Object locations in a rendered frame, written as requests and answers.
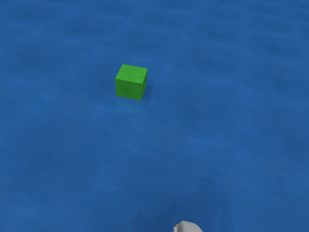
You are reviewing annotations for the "robot right thigh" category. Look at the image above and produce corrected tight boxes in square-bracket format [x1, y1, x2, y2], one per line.
[173, 221, 203, 232]

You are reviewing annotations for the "carton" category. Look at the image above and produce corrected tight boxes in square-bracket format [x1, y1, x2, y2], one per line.
[115, 64, 148, 101]

